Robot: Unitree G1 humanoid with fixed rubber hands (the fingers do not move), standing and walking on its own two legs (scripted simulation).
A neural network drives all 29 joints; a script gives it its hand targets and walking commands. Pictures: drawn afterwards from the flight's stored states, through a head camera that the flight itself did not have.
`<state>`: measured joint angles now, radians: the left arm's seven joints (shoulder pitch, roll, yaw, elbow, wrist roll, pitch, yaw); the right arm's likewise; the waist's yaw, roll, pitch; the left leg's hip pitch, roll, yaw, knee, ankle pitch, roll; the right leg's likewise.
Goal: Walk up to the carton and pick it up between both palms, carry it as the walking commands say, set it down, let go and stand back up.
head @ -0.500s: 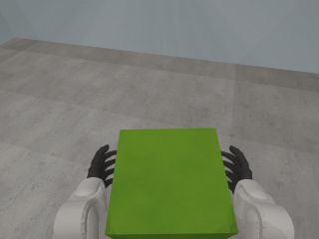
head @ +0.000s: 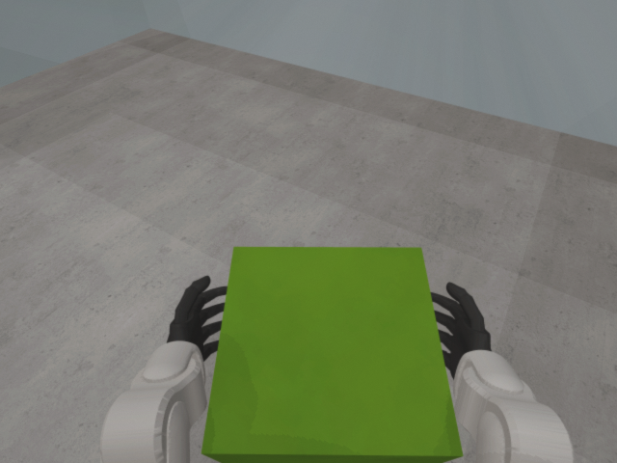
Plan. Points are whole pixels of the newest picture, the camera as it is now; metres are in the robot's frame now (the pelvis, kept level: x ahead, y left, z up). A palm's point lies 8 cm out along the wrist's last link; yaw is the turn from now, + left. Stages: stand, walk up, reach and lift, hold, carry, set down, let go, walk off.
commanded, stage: carry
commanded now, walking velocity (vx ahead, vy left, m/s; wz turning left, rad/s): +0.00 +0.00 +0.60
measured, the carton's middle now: (325, 371) +0.24 -0.01 +0.02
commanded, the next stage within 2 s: none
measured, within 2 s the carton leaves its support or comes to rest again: neither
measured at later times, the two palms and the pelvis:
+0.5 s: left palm out of the picture +0.11 +0.26 +0.07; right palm (336, 365) +0.22 -0.02 +0.08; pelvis -0.04 +0.04 +0.00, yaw +20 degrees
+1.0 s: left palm out of the picture +0.03 +0.27 +0.11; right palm (297, 373) +0.21 +0.03 +0.09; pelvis -0.07 +0.02 +0.01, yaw +36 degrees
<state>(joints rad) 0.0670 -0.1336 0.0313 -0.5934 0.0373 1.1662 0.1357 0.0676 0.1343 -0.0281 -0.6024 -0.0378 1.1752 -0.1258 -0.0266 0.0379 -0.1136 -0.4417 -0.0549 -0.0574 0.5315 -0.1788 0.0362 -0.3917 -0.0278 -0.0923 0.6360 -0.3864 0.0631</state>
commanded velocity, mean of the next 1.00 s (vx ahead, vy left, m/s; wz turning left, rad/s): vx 0.00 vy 0.00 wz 0.60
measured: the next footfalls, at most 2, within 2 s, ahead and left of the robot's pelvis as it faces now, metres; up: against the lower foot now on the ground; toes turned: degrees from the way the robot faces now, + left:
right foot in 0.02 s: +0.04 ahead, -0.11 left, +0.00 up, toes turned -5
left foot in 0.40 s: -0.03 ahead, +0.14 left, +0.00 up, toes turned +23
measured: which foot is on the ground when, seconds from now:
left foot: down 0.00-0.02, up 0.04-0.38, down 0.40-0.82, up 0.84-1.00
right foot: up 0.00-0.00, down 0.02-0.40, up 0.42-0.80, down 0.82-1.00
